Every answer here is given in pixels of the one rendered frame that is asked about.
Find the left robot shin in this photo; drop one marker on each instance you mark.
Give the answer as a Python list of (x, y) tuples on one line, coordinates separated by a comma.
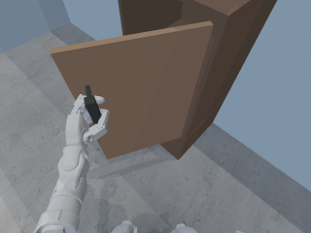
[(126, 222)]

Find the left robot hand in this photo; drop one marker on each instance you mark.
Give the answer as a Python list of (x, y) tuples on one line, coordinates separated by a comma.
[(78, 122)]

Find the handle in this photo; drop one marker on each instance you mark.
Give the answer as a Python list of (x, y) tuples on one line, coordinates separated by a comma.
[(91, 106)]

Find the left robot thigh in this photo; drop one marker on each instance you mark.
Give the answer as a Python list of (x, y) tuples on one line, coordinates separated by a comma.
[(126, 228)]

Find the left robot forearm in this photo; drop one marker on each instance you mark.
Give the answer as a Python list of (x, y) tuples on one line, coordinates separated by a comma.
[(62, 213)]

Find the cupboard door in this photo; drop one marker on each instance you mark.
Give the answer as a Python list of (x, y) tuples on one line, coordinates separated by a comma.
[(147, 80)]

